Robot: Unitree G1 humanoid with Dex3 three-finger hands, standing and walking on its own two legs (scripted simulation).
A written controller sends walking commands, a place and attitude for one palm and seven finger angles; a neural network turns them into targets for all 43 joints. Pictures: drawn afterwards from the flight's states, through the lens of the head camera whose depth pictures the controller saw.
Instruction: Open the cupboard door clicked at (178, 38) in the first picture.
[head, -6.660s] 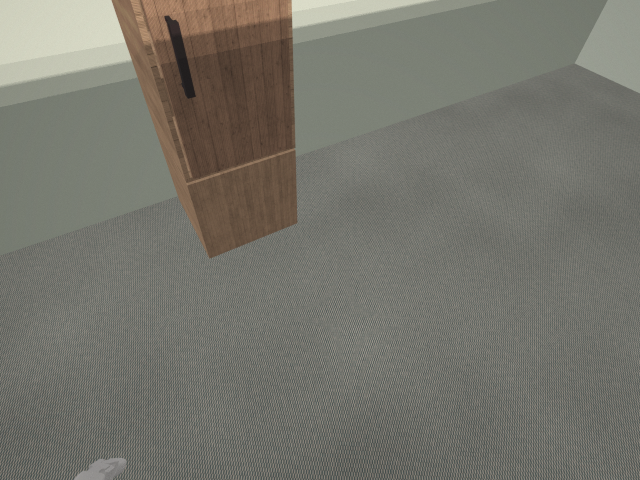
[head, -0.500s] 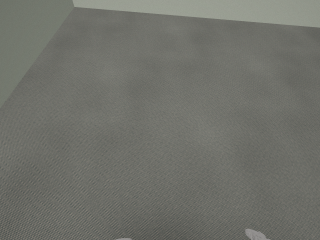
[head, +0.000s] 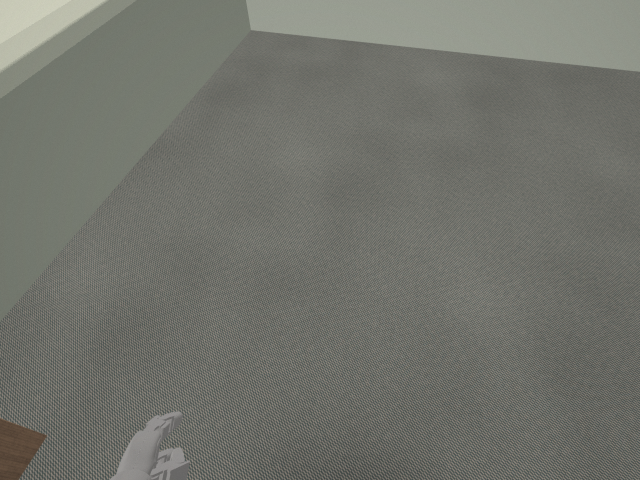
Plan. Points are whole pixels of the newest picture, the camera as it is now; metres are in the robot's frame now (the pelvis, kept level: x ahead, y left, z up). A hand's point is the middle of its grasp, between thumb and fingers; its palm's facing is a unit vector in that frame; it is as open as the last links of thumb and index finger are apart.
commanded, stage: turn to face it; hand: left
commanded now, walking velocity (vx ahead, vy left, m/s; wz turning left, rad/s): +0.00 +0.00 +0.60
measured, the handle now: out of the picture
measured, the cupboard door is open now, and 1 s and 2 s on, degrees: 0 0 0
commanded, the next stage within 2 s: take the last steps up to it in 2.00 s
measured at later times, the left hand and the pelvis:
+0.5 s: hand out of the picture -0.07 +0.24 -0.18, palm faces +0.37 -0.89 -0.27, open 7.4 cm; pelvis -0.02 +0.02 -0.01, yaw +20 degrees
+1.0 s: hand out of the picture -0.02 +0.23 -0.13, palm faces +0.57 -0.77 -0.29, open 7.4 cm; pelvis -0.01 -0.01 +0.00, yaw +38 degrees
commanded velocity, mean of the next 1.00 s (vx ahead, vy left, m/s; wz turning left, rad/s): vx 0.00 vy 0.00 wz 0.60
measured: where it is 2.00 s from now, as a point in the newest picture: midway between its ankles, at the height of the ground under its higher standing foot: outside the picture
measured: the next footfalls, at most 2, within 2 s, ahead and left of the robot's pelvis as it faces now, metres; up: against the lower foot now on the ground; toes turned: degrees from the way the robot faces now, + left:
left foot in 0.46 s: -0.01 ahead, +0.14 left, +0.00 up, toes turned +25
right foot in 0.94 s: +0.10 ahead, -0.08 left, +0.00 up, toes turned +34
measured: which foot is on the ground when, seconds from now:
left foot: down 0.00-0.00, up 0.02-0.44, down 0.46-0.96, up 0.98-1.00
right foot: down 0.00-0.46, up 0.48-0.92, down 0.94-1.00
